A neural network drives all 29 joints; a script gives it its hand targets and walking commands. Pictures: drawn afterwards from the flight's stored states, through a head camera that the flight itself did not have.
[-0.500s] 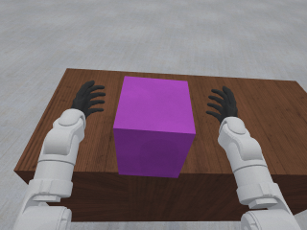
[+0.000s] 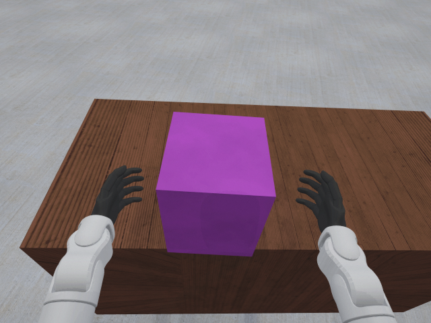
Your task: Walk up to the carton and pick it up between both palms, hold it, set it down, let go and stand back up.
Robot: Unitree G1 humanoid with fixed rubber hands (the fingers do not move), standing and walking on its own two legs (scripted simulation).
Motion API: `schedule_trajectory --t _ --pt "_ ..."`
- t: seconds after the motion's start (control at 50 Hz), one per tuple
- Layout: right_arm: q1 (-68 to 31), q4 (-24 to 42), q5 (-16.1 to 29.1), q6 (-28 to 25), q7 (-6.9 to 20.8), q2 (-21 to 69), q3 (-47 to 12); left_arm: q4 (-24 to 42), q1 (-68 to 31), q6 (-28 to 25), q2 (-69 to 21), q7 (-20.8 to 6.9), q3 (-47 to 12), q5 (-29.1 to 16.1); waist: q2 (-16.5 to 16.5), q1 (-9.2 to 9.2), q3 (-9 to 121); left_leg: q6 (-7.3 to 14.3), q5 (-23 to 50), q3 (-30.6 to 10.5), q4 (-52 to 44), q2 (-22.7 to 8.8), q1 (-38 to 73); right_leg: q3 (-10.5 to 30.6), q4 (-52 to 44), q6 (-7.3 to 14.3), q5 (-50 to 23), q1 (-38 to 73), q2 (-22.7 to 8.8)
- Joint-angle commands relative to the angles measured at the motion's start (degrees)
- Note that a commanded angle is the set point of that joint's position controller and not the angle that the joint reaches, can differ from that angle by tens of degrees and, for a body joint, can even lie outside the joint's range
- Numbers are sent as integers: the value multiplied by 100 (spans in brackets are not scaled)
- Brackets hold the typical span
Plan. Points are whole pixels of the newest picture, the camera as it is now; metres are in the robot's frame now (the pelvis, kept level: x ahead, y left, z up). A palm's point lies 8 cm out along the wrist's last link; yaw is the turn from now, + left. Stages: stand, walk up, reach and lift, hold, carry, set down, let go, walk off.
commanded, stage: set down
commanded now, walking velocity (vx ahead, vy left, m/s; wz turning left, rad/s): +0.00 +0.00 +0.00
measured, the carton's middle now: (214, 187) +0.42 +0.02 -0.01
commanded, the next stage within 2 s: none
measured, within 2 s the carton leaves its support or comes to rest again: neither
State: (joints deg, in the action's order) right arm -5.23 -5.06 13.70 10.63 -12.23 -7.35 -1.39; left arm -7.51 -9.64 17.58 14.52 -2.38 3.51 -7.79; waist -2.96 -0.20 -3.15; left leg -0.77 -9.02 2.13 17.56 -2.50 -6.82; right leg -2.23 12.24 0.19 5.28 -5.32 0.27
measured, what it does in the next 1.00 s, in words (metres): stands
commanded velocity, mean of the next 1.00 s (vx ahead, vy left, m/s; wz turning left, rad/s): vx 0.00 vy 0.00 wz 0.00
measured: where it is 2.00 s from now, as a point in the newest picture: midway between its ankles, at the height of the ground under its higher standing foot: outside the picture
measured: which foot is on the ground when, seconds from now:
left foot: down 0.00-1.00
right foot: down 0.00-1.00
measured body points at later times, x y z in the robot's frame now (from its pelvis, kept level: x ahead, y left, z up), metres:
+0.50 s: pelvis +0.01 +0.00 +0.00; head +0.01 +0.02 +0.45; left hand +0.23 +0.22 -0.01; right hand +0.23 -0.19 +0.00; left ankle +0.01 +0.12 -0.75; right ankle +0.02 -0.12 -0.75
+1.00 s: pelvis +0.04 +0.01 +0.00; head +0.03 +0.03 +0.44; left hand +0.20 +0.22 -0.05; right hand +0.20 -0.18 -0.04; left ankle +0.01 +0.12 -0.75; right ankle +0.02 -0.12 -0.75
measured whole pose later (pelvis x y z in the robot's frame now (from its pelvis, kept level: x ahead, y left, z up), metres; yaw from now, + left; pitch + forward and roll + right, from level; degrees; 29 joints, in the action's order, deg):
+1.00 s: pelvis +0.04 +0.01 +0.00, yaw -2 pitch -1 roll -1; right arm 24.1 -22.6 8.0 -21.9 -5.6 -4.0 -3.9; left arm -19.7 21.4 -16.2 14.4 -1.9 -4.0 -8.5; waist -1.6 -3.9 0.2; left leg -0.9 -15.3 4.6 21.8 -3.3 -5.1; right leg 0.3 16.8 -0.2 10.8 -4.8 0.9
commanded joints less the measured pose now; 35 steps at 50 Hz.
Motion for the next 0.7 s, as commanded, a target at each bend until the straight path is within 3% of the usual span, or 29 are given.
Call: schedule_trajectory --t 0.0,0.02,0.08,0.12,0.14,0.18,0.28,0.3,0.36,0.44,0.48,0.52,0.6,0.62,0.66,0.68 --pt "-173 1226 -146 -592 68 -350 18 879 -417 -689 573 -127 150 -148 294 -40 1511 -12 1459 128 -178 187 148 195 -21 122 -1001 1122 116" --pt "-175 1127 -142 -602 49 -367 9 736 -400 -748 649 -144 116 -135 355 -99 1529 -10 1352 127 -260 212 134 189 -75 118 -950 1160 79" --pt "136 1483 -174 -806 35 -371 -1 1138 -196 -1071 764 -69 69 -277 348 -125 1521 19 1146 218 -248 220 17 211 -85 144 -738 1071 63" --pt "376 1619 -316 -962 63 -356 134 1097 14 -1355 722 -64 -9 -419 263 -56 1480 -18 1098 180 -228 170 -66 177 -122 144 -674 1102 83" --pt "548 1692 -300 -1059 92 -327 137 1220 121 -1542 783 -57 -70 -430 483 -67 1452 -48 988 149 -245 162 -105 218 -91 190 -576 1049 99" --pt "761 1744 -304 -1225 139 -297 111 1115 394 -1859 802 0 -250 -521 622 -132 1284 -76 845 148 -233 131 -65 235 -163 245 -359 763 58" --pt "1324 955 -264 -1461 345 -241 46 603 712 -2406 846 146 -382 -528 853 -209 1062 -122 655 162 -247 105 -340 283 -106 296 48 641 -1" --pt "1427 927 -276 -1531 383 -304 30 431 938 -2441 754 122 -490 -552 679 -169 1059 -115 522 173 -240 69 -359 292 -138 294 152 559 37" --pt "1664 360 -299 -1675 436 -273 68 77 1204 -2641 737 60 -515 -530 695 -157 942 -108 425 153 -197 98 -515 348 -103 273 67 607 -20" --pt "1801 541 -434 -2188 448 -222 31 -77 1662 -3072 783 45 -414 -471 330 -235 767 -68 305 150 -247 73 -463 355 -36 212 110 671 17" --pt "1959 580 -471 -2432 448 -305 129 -59 1803 -3351 857 65 -474 -549 367 -246 839 -132 441 167 -191 136 -569 389 73 218 -223 776 43" --pt "2068 673 -526 -2689 472 -99 64 -69 1836 -3585 792 66 -539 -559 433 -295 924 -60 447 203 -159 142 -567 435 176 187 -244 715 44" --pt "2356 227 -549 -3035 583 -120 14 -224 1983 -3933 809 94 -629 -599 525 -300 712 -192 409 166 -51 114 -413 409 243 238 -134 538 98" --pt "2335 61 -497 -3061 603 -124 -35 -371 1999 -3937 694 103 -652 -573 622 -337 610 -187 509 198 9 112 -512 421 280 225 -135 480 87" --pt "2407 -109 -544 -3132 623 -148 -8 -441 2112 -3938 804 129 -588 -505 477 -297 638 -166 202 180 -37 100 -496 390 299 230 120 360 133" --pt "2501 -189 -550 -3151 624 -106 4 -427 2149 -3943 756 130 -647 -526 602 -295 651 -194 219 211 2 111 -447 425 287 226 124 353 111"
